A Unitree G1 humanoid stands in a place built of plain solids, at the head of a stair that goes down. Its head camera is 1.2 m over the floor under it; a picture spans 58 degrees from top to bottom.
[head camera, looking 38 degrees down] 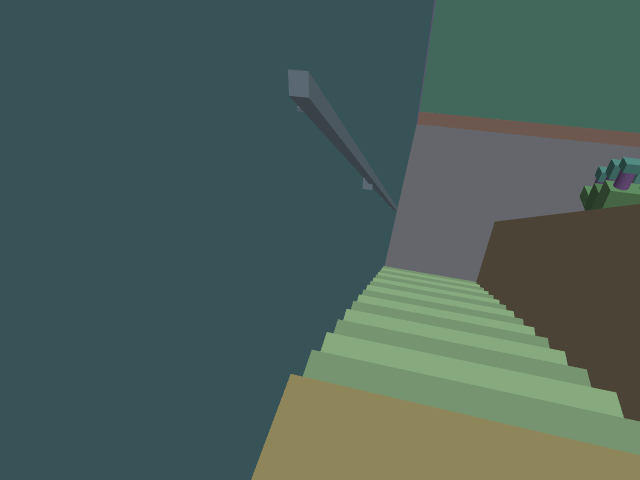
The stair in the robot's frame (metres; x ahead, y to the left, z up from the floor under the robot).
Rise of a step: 0.18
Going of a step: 0.24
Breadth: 1.20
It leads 15 degrees to the right of straight ahead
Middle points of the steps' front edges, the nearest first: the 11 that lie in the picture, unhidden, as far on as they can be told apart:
0.68 -0.49 0.00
0.92 -0.55 -0.18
1.15 -0.61 -0.35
1.39 -0.68 -0.53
1.62 -0.74 -0.71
1.86 -0.80 -0.88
2.09 -0.87 -1.06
2.33 -0.93 -1.24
2.57 -0.99 -1.42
2.80 -1.05 -1.59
3.04 -1.12 -1.77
